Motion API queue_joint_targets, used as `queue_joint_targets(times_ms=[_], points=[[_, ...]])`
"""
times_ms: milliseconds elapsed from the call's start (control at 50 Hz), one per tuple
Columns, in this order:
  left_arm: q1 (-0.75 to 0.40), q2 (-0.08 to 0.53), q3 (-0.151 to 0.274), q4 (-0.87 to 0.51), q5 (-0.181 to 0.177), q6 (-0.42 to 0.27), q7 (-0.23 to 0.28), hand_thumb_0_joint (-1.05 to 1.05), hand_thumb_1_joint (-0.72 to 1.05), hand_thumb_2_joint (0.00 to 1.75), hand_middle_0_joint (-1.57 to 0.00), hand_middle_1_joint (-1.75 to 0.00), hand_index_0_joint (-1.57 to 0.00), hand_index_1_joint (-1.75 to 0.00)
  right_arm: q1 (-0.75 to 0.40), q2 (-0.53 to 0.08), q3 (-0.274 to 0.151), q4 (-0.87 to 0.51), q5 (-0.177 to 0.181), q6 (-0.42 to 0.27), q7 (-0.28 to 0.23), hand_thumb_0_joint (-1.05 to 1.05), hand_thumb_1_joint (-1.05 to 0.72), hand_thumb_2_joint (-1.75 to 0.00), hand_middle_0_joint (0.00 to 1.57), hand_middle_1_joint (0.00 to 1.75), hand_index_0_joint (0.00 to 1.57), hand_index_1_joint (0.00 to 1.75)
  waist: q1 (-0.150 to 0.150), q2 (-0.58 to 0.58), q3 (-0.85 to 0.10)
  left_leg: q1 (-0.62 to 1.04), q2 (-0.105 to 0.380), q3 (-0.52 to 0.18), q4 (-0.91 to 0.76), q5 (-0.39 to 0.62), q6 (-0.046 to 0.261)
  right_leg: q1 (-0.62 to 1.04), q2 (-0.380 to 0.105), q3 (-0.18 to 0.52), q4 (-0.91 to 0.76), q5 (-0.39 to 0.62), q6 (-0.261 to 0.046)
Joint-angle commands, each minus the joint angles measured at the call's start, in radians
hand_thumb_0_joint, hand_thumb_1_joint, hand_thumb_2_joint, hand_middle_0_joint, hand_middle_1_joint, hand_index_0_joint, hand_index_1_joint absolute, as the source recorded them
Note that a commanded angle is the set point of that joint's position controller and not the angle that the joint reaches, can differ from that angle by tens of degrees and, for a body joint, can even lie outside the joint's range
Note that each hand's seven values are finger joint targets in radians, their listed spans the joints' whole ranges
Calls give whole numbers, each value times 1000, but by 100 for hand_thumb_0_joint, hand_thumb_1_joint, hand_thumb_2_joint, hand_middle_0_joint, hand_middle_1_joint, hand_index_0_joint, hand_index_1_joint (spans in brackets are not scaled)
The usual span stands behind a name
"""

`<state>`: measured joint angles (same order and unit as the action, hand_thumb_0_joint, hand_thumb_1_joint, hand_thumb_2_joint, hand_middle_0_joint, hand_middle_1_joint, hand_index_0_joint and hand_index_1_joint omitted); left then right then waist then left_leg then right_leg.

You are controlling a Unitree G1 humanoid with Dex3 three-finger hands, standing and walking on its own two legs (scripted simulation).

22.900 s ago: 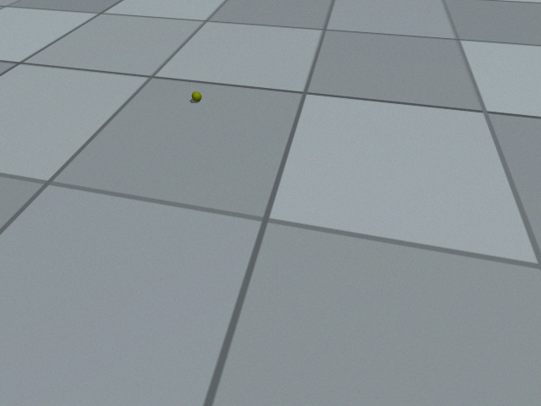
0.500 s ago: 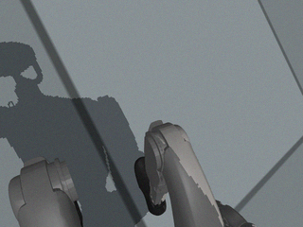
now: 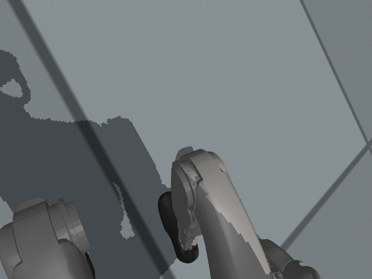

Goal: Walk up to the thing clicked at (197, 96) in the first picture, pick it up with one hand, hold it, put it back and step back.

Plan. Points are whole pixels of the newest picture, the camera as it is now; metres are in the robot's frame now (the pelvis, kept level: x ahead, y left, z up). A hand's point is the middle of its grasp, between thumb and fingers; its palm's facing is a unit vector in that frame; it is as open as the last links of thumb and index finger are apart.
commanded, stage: rest palm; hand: left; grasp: from above
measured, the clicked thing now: out of the picture +0.43 +0.35 -0.26
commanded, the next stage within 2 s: close in 0.08 s
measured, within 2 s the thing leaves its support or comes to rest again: neither
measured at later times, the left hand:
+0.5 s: hand out of the picture +0.42 +0.33 -0.25, palm faces -0.45 -0.15 -0.88, open 12.9 cm
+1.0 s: hand out of the picture +0.42 +0.34 -0.25, palm faces -0.47 -0.17 -0.87, open 11.0 cm
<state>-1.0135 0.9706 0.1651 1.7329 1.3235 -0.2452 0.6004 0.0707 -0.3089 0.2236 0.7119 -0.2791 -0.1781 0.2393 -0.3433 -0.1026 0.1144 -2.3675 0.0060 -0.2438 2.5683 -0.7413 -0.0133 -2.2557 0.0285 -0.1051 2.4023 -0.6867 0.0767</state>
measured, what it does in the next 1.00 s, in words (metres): stands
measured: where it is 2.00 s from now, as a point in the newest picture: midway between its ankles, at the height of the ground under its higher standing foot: (138, 265)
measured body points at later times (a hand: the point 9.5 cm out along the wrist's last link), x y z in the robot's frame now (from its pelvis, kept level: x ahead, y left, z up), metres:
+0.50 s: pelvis +0.00 +0.00 +0.00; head +0.27 +0.13 +0.33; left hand +0.44 +0.34 -0.20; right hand +0.06 -0.27 -0.06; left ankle +0.06 +0.13 -0.26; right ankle +0.11 -0.13 -0.26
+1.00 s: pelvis +0.00 +0.00 +0.00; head +0.27 +0.13 +0.33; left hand +0.44 +0.35 -0.20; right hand +0.07 -0.26 -0.06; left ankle +0.06 +0.13 -0.26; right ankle +0.11 -0.13 -0.26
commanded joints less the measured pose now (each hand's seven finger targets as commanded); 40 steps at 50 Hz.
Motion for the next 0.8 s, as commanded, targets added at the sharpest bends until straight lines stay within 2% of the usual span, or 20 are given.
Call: queue_joint_targets(times_ms=[0,60,100,140,220,260,280,320,340,360,380,420,440,520,560,600,680,720,740,780], points=[[-227,254,20,-109,-22,-23,36,0,-52,98,-6,-102,-6,-102,193,-333,-98,8,11,2,-6,0,-90,-90,20,30,20,30,-21,503,-669,547,14,102,-294,269,13,314,34,-150,-167,283,-96],[-227,249,9,-95,-5,-33,35,0,-52,100,-7,-102,-7,-102,200,-328,-90,12,2,1,1,0,-90,-90,20,30,20,30,-38,493,-635,527,15,116,-265,270,18,331,38,-144,-176,295,-92],[-216,282,35,-102,-11,-44,45,0,-52,101,-7,-103,-7,-103,200,-329,-82,19,4,2,-1,0,-90,-90,20,30,20,30,-26,472,-656,515,16,119,-259,275,24,367,42,-139,-191,306,-89],[-201,282,36,-92,-6,-50,55,0,-52,102,-7,-102,-7,-103,203,-335,-82,15,-1,5,-3,0,-89,-90,20,30,20,30,-25,472,-655,510,17,117,-265,276,24,373,44,-141,-192,306,-90],[-222,248,-2,-78,0,-51,63,0,-41,94,-11,-104,-13,-102,192,-339,-76,11,-7,-3,0,0,-89,-90,20,30,20,30,-43,484,-623,522,17,113,-262,264,20,343,45,-149,-185,294,-90],[-238,305,28,-86,5,-54,80,0,-36,92,-14,-103,-17,-101,190,-351,-73,15,-6,-2,-3,0,-89,-90,20,30,20,30,-34,487,-638,518,19,103,-272,252,17,335,46,-159,-177,279,-92],[-228,269,4,-92,4,-53,82,0,-36,90,-14,-102,-17,-99,177,-345,-69,0,-6,-5,-2,0,-89,-90,20,30,20,30,-25,501,-647,538,18,105,-278,270,13,345,46,-157,-176,290,-95],[-215,273,-2,-36,21,-43,86,0,-32,89,-16,-103,-19,-100,177,-348,-66,11,-14,-10,3,0,-89,-90,20,30,20,30,-45,481,-602,505,22,108,-259,243,18,325,50,-158,-172,277,-91],[-221,291,17,-43,10,-42,93,0,-31,88,-17,-103,-20,-100,176,-347,-59,16,-13,-10,0,0,-89,-90,20,30,20,30,-39,462,-604,485,20,108,-259,227,22,336,51,-154,-183,266,-90],[-233,281,-4,-37,16,-37,91,0,-28,85,-19,-102,-22,-98,171,-354,-61,10,-12,-16,1,0,-89,-90,20,30,20,30,-48,463,-579,474,17,114,-255,207,25,322,46,-151,-181,251,-89],[-238,286,4,-53,16,-33,92,0,-28,83,-19,-100,-22,-97,174,-357,-63,6,-14,-20,3,0,-89,-90,20,30,20,30,-46,474,-589,497,18,111,-266,222,21,323,46,-156,-182,260,-90],[-255,276,-19,-83,4,-30,96,0,-27,83,-21,-99,-24,-95,150,-354,-57,5,-15,-30,3,0,-89,-90,20,30,20,30,-36,490,-620,510,21,106,-264,235,18,329,50,-157,-183,269,-91],[-224,303,10,-40,7,-21,98,0,-26,82,-21,-100,-24,-96,160,-362,-60,9,-11,-32,1,0,-89,-90,20,30,20,30,-38,477,-617,518,22,104,-263,232,18,334,51,-157,-180,270,-90],[-236,304,11,-58,-6,-12,87,0,-20,77,-25,-96,-29,-92,161,-361,-61,11,-11,-36,5,0,-89,-90,20,30,20,30,-39,488,-607,497,22,105,-262,227,19,335,48,-154,-187,262,-89],[-221,270,-7,-45,-9,-6,71,0,-18,76,-26,-95,-30,-91,164,-356,-60,4,-12,-42,10,0,-89,-90,20,30,20,30,-49,475,-600,498,22,107,-254,237,21,338,48,-153,-180,277,-88],[-234,291,9,-67,-22,-6,61,0,-18,74,-27,-93,-31,-89,176,-361,-61,11,-7,-45,12,0,-89,-90,20,30,20,30,-52,478,-593,499,22,102,-249,244,20,334,43,-158,-175,282,-85],[-200,314,25,-85,-28,-15,52,0,-13,71,-31,-91,-35,-87,169,-359,-62,2,-2,-40,12,0,-89,-90,20,30,20,30,-31,508,-625,534,26,91,-270,274,11,352,47,-162,-175,295,-90],[-227,275,-7,-99,-31,-24,43,0,-12,70,-32,-90,-35,-85,162,-360,-64,-1,0,-36,12,0,-89,-90,20,30,20,30,-45,497,-613,519,24,95,-261,268,13,343,44,-159,-172,296,-88],[-207,298,9,-85,-28,-28,46,0,-12,70,-31,-90,-35,-86,169,-359,-64,6,-2,-34,11,0,-89,-90,20,30,20,30,-38,515,-615,525,26,94,-263,276,11,356,48,-159,-173,301,-91],[-216,301,13,-93,-26,-34,44,0,-9,69,-34,-88,-38,-84,183,-357,-58,1,-2,-30,13,0,-89,-90,20,30,20,30,-48,496,-610,520,25,93,-260,275,14,353,46,-165,-172,302,-88]])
